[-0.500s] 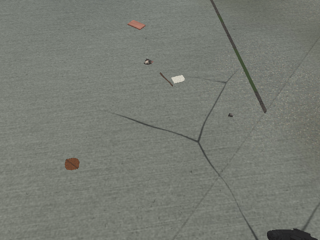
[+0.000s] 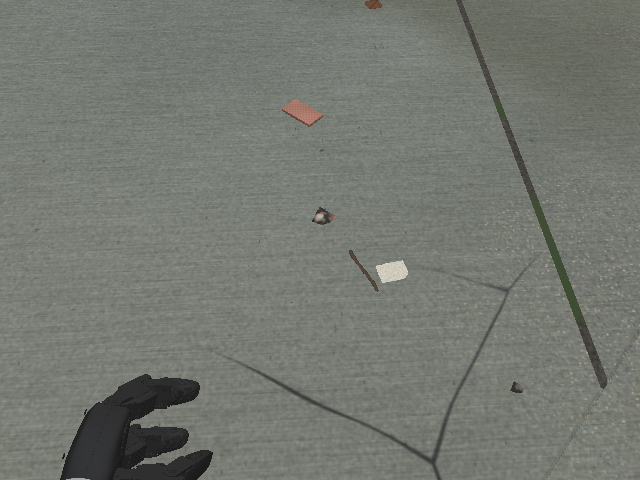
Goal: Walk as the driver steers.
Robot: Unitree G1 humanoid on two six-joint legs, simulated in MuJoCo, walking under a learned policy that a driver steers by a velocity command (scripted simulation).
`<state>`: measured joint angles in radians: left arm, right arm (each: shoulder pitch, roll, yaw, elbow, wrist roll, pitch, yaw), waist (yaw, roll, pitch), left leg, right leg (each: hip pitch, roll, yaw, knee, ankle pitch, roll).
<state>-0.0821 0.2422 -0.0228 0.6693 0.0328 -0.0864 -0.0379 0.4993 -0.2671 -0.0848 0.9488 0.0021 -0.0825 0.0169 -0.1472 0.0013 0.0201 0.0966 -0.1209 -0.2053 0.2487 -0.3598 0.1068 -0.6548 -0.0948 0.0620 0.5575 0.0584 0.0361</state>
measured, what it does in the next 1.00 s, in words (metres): walks ahead, turning left: right foot, then left foot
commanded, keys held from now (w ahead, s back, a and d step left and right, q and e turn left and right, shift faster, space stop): w+q+shift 0.54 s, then e+shift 0.46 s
